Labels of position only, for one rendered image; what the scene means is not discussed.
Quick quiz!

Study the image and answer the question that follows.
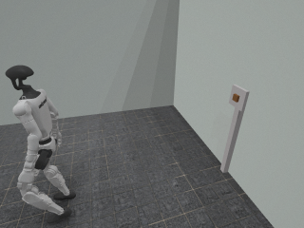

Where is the robot right upper arm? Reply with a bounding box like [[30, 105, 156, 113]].
[[36, 88, 58, 119]]

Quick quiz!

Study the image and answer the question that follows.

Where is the button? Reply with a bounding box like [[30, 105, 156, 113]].
[[232, 93, 240, 103]]

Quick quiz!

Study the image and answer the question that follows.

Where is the right robot forearm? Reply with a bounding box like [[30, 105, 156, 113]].
[[51, 113, 59, 134]]

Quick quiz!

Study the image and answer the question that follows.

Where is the left robot forearm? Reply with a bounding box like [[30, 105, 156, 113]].
[[23, 135, 41, 172]]

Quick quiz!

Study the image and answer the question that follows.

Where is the left robot thigh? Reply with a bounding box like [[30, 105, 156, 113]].
[[20, 150, 49, 197]]

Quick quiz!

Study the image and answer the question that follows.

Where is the robot left upper arm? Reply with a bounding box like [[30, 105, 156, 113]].
[[12, 100, 43, 141]]

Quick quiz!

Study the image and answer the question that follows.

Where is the left robot hand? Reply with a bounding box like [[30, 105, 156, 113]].
[[17, 170, 34, 191]]

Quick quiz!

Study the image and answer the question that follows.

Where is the right robot foot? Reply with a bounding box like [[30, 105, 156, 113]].
[[53, 191, 76, 200]]

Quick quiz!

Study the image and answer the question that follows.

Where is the right robot hand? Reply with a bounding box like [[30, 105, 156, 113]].
[[50, 132, 62, 147]]

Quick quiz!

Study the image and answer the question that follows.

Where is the panel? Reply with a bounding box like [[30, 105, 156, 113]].
[[220, 85, 250, 173]]

